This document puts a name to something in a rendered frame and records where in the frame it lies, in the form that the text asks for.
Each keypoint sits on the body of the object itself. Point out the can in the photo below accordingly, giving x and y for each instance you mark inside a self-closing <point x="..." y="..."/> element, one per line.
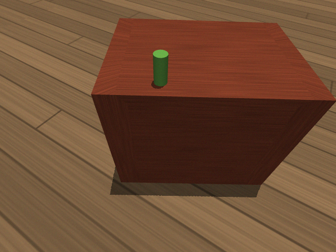
<point x="160" y="67"/>

